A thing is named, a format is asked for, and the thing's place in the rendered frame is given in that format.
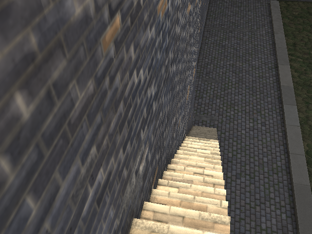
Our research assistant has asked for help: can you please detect stairs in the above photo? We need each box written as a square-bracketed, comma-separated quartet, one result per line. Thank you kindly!
[130, 126, 231, 234]

